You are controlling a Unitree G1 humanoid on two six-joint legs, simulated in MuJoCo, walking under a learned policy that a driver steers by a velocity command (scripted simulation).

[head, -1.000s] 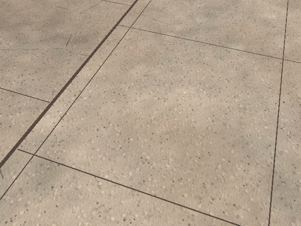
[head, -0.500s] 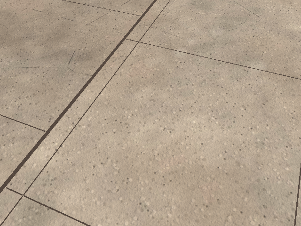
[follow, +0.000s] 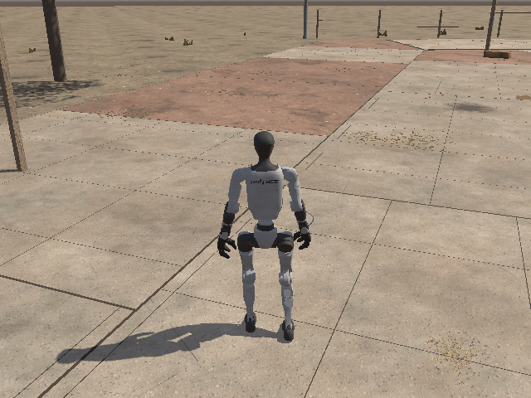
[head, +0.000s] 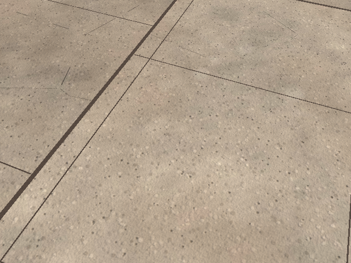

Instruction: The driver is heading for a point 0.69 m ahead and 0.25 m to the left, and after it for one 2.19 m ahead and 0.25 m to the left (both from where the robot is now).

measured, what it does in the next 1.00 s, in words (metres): walks ahead: right foot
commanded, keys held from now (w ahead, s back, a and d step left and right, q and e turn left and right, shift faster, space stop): no key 0.64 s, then w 0.36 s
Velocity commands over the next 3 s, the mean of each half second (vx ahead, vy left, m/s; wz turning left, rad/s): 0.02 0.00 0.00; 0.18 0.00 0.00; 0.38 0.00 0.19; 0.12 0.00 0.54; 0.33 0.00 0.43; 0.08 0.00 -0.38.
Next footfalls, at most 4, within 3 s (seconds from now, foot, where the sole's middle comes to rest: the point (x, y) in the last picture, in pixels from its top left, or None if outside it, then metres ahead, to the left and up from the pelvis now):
0.04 right None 0.05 -0.14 -0.77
1.40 right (213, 252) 0.53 -0.12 -0.77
1.88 left None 0.47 0.12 -0.77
2.34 right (177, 201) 0.74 0.01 -0.77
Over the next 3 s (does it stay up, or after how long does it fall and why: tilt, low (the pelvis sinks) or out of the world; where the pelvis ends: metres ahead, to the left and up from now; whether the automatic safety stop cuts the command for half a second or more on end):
stays up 0.69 0.11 0.01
